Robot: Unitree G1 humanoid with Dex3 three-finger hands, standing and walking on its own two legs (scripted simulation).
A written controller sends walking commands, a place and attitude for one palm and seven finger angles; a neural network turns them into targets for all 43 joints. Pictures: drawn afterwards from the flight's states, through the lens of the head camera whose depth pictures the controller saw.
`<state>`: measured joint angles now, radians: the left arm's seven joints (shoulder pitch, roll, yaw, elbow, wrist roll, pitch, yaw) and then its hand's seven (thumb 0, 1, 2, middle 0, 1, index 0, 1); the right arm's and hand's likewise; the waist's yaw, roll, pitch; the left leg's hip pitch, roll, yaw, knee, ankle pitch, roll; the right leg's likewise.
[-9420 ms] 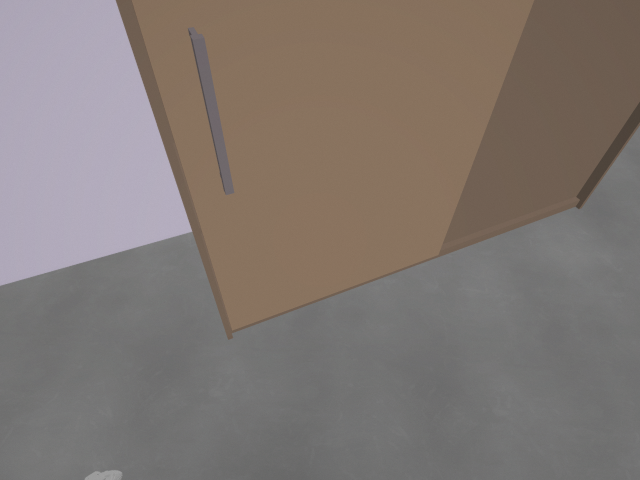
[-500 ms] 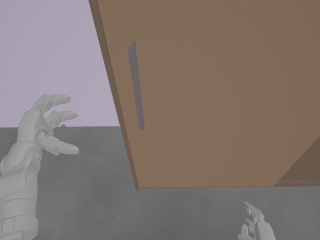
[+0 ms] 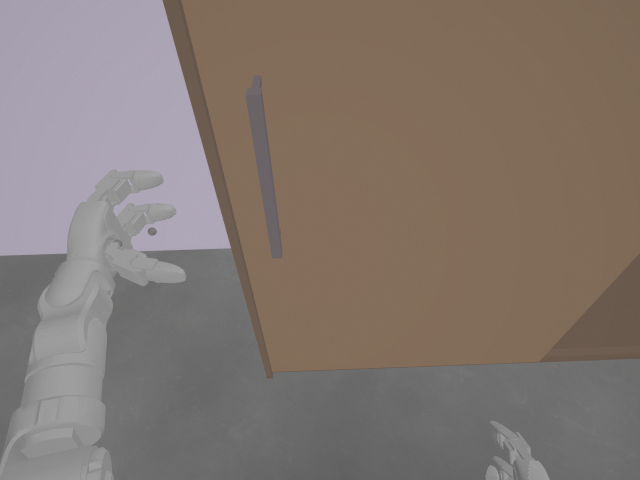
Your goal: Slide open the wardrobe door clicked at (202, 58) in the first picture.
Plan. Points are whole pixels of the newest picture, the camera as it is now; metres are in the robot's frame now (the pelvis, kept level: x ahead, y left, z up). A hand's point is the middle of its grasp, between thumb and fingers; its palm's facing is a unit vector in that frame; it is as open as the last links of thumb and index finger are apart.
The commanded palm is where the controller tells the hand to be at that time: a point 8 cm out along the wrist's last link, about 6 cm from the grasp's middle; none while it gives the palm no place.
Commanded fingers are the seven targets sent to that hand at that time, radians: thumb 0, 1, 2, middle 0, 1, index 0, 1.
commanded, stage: move the hooked fingers beside the handle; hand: left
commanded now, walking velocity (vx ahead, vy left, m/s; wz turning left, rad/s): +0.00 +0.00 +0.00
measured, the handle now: (268, 180) +0.53 +0.12 +0.08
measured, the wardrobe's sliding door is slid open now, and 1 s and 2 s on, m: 0.00 0.00 0.00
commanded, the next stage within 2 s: feel for the door with the fingertips in 1.50 s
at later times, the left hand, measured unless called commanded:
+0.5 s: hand (201, 200) +0.43 +0.19 +0.13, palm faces +0.11 -0.99 +0.00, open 14.0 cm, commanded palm +0.40 +0.24 +0.13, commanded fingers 0.00 -0.50 0.30 -0.30 -1.20 -0.30 -1.20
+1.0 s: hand (214, 193) +0.46 +0.18 +0.12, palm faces +0.12 -0.99 +0.00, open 14.0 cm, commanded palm +0.42 +0.24 +0.12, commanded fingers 0.00 -0.50 0.30 -0.30 -1.20 -0.30 -1.20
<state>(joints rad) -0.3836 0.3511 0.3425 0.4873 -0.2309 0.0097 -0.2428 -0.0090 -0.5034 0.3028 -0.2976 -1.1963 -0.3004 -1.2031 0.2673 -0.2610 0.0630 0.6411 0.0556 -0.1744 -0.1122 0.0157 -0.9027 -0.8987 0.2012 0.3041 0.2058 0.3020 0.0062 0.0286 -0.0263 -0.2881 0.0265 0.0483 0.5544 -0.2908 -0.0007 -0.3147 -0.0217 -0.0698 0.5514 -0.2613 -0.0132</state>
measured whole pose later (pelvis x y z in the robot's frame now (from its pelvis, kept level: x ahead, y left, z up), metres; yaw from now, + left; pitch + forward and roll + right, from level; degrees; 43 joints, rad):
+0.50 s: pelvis +0.00 +0.00 +0.00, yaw -1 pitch +5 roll +0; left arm -0.62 0.32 0.32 0.76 -0.16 -0.11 -0.14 -0.01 -0.50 0.30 -0.30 -1.20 -0.30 -1.20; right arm 0.33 -0.27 0.04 0.67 0.04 -0.11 -0.08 0.01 -0.90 -0.90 0.20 0.30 0.21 0.30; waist -0.04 0.03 -0.04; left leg -0.37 0.03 0.06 0.59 -0.31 0.00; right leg -0.40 -0.02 -0.06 0.59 -0.28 -0.01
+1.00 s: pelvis +0.01 +0.00 -0.01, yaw -2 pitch +7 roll +0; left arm -0.70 0.35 0.36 0.92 -0.12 -0.21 -0.11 -0.01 -0.50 0.30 -0.30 -1.20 -0.30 -1.20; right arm 0.37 -0.26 0.03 0.66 0.03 -0.06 -0.05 0.01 -0.90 -0.90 0.20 0.30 0.20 0.30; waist -0.07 0.03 -0.05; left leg -0.42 0.05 0.07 0.63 -0.33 0.00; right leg -0.46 0.00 -0.05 0.62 -0.28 -0.02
